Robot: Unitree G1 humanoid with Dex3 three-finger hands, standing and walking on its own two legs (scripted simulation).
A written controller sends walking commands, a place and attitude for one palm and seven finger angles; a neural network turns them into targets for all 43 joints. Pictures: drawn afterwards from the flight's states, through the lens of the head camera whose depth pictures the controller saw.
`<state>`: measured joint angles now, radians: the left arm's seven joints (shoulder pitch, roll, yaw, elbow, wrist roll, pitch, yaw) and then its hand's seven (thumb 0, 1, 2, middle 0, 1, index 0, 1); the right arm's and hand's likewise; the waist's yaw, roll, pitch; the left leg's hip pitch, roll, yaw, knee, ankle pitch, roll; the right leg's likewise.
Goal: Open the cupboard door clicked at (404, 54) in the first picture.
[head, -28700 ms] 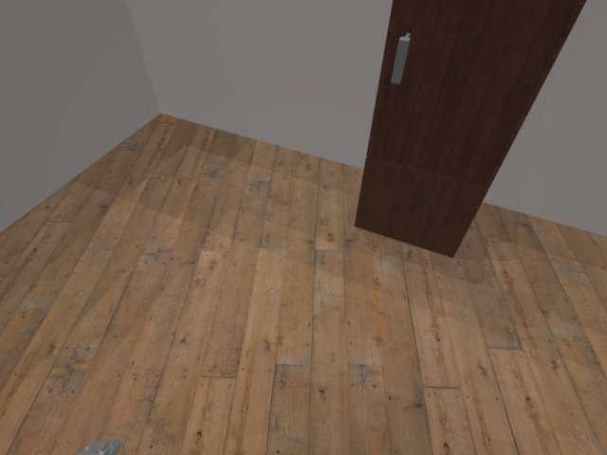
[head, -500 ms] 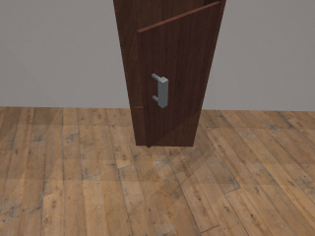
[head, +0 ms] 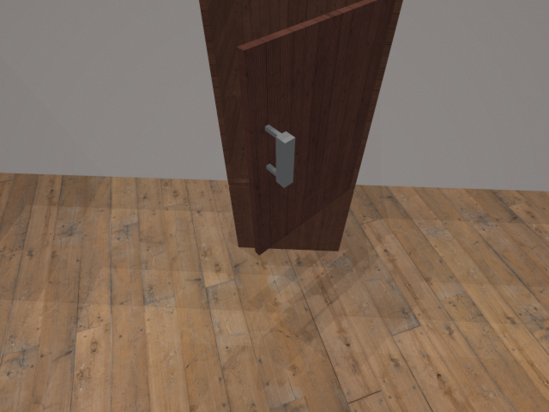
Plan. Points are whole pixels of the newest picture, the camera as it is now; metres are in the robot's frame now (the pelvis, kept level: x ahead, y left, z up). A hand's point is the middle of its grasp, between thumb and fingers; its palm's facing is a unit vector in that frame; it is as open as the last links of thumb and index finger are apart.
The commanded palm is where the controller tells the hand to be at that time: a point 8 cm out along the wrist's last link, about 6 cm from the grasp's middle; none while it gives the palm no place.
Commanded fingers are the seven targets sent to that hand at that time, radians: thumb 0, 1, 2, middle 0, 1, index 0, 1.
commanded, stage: look to check the result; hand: left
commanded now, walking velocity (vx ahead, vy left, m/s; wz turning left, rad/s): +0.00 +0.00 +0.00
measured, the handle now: (277, 155) +0.58 +0.03 +0.02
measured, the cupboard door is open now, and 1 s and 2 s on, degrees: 44 44 44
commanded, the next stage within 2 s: walk to a spot facing it in 0.22 s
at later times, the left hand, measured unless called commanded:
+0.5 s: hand out of the picture +0.01 +0.17 -0.18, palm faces +0.04 -0.98 -0.20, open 7.4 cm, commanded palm none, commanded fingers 0.00 0.90 0.90 -0.20 -0.30 -0.20 -0.30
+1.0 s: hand (190, 407) +0.16 +0.16 -0.17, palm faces -0.23 -0.93 -0.30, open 7.4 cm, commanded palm none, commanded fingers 0.00 0.90 0.90 -0.20 -0.30 -0.20 -0.30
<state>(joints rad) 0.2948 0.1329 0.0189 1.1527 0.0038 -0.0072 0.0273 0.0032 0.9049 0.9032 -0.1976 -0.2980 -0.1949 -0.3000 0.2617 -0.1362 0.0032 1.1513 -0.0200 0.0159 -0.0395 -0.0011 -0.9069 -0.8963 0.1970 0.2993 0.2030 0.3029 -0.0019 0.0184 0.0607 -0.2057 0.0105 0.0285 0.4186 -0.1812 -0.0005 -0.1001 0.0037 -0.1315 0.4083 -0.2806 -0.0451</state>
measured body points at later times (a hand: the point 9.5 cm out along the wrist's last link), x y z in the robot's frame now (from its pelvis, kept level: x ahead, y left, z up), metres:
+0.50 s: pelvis +0.01 -0.01 +0.00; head +0.04 -0.02 +0.45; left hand +0.01 +0.22 -0.16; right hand +0.02 -0.24 -0.17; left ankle +0.03 +0.12 -0.74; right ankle -0.03 -0.08 -0.74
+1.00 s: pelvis +0.00 -0.03 -0.02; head +0.05 -0.07 +0.42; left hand +0.17 +0.21 -0.14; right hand -0.03 -0.28 -0.19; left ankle +0.03 +0.12 -0.74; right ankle -0.03 -0.14 -0.75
